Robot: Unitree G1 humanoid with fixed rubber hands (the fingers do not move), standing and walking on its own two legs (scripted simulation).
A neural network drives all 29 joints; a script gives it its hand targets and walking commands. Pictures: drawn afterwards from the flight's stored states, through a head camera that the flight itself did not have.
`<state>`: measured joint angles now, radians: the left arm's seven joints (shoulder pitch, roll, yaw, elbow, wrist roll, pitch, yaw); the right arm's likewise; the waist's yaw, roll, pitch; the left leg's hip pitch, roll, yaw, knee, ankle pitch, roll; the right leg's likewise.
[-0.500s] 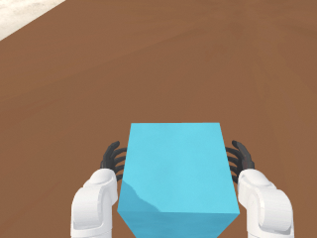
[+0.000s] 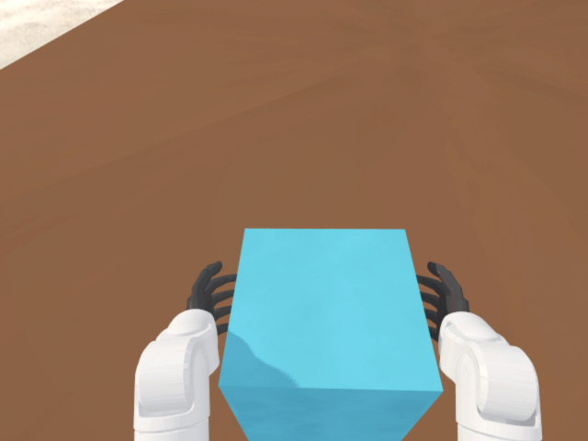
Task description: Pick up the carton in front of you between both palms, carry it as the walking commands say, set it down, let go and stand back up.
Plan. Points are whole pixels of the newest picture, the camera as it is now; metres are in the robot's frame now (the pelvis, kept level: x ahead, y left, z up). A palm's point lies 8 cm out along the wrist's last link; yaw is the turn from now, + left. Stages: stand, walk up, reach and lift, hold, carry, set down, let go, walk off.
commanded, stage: carry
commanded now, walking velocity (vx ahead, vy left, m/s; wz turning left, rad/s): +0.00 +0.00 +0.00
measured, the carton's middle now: (322, 342) +0.28 +0.00 +0.01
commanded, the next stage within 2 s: none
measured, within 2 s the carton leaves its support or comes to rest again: neither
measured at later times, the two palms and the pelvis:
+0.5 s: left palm (216, 369) +0.23 +0.13 +0.04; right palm (463, 373) +0.23 -0.17 +0.04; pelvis -0.04 -0.01 -0.01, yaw -1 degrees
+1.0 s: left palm (221, 381) +0.22 +0.13 +0.03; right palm (469, 386) +0.22 -0.17 +0.03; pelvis -0.07 -0.02 -0.01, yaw -1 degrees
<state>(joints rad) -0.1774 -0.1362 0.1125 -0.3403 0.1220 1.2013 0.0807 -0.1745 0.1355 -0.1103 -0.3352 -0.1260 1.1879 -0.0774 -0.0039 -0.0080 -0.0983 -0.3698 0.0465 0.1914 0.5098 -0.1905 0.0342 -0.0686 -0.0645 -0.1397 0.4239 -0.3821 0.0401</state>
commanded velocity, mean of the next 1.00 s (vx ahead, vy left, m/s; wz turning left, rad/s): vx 0.00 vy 0.00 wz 0.00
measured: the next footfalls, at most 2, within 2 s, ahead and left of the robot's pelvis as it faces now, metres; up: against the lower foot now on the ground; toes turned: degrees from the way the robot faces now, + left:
none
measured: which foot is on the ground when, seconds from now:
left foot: down 0.00-1.00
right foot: down 0.00-1.00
